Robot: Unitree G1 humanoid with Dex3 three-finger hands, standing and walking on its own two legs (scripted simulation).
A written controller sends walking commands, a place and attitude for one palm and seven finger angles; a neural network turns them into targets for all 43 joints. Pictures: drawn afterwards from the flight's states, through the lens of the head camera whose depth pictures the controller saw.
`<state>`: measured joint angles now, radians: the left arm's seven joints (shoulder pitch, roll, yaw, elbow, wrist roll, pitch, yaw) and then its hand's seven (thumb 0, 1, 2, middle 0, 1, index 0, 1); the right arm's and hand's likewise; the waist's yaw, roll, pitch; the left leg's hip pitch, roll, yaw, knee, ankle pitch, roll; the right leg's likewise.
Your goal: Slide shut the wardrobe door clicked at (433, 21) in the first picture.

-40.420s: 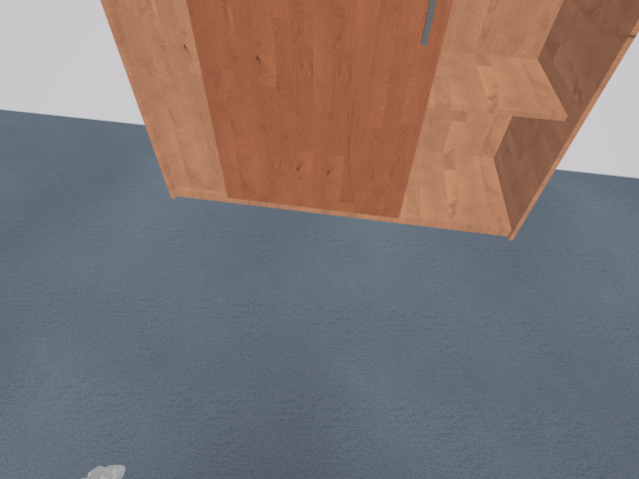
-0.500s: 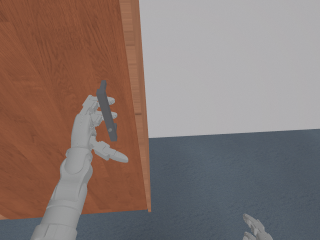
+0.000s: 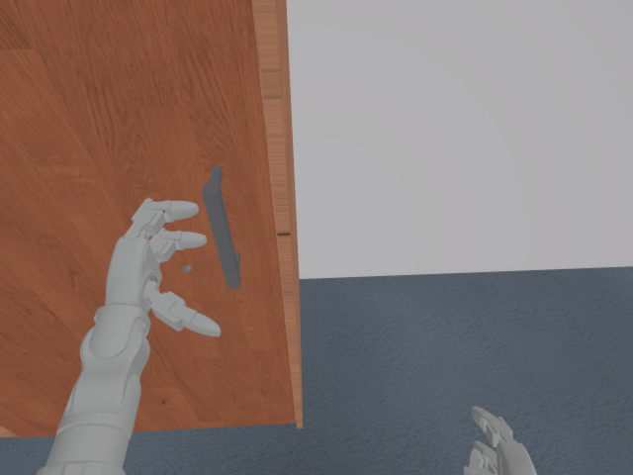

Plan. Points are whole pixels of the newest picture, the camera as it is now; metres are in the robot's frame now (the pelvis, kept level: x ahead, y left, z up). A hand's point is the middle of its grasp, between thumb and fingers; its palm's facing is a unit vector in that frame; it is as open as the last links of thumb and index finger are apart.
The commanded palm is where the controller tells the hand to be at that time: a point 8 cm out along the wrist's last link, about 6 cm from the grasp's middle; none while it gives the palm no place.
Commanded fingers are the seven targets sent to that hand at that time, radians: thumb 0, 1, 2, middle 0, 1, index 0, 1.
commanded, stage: slip the hand off the handle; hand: left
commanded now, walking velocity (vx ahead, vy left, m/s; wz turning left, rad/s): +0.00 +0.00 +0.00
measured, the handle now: (225, 231) +0.38 +0.15 +0.12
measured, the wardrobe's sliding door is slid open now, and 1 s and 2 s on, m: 0.00 0.00 0.00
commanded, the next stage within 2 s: draw the hand back to the body in 1.04 s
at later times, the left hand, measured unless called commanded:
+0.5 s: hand (160, 309) +0.27 +0.20 +0.11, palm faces +0.08 -0.99 -0.11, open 14.7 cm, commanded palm +0.23 +0.24 +0.12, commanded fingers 0.00 -0.55 0.20 -0.25 -1.15 -0.25 -1.15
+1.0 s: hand (137, 375) +0.19 +0.19 +0.12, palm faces +0.11 -0.98 -0.14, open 14.7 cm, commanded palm +0.17 +0.24 +0.12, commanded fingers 0.00 -0.55 0.20 -0.25 -1.15 -0.25 -1.15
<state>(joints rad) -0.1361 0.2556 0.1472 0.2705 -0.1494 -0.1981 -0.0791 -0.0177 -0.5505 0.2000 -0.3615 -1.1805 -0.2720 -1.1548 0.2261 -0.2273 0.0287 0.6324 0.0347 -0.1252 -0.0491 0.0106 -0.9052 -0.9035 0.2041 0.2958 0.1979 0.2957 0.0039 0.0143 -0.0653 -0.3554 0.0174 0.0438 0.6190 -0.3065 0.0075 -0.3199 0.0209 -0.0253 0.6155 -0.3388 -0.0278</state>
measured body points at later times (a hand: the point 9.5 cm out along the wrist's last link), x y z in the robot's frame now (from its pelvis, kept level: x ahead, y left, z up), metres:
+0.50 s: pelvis -0.01 +0.01 +0.00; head -0.02 +0.00 +0.45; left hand +0.26 +0.25 +0.12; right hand +0.16 -0.22 -0.08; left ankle +0.01 +0.11 -0.73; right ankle -0.01 -0.10 -0.73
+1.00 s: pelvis +0.00 +0.00 +0.00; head -0.02 -0.01 +0.44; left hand +0.18 +0.24 +0.12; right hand +0.19 -0.21 -0.07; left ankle +0.01 +0.11 -0.73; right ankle -0.01 -0.10 -0.73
